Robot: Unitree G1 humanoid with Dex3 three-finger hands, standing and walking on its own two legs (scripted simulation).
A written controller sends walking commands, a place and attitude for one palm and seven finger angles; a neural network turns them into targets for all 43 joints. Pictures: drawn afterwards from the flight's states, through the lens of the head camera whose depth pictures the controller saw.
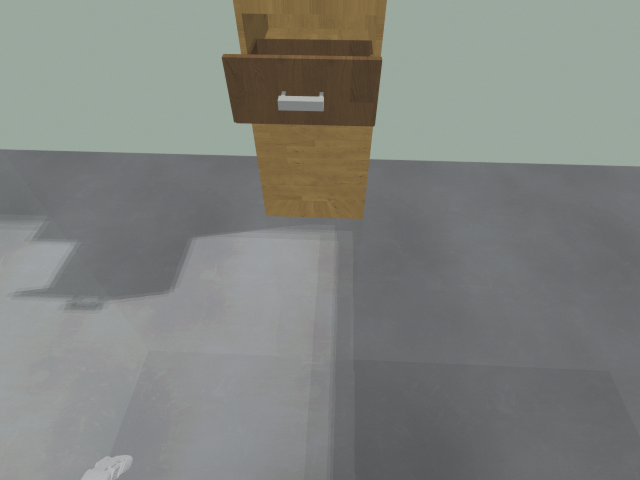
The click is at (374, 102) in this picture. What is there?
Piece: drawer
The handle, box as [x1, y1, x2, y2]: [278, 91, 323, 110]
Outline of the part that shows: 278,97 278,109 323,110 323,92 320,92 319,96 317,97 286,96 285,91 282,91 281,95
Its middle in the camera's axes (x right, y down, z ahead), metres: -0.05 -0.36 +0.99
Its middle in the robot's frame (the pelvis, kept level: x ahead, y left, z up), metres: +0.98 +0.11 -0.02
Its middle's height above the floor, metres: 0.75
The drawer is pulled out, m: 0.29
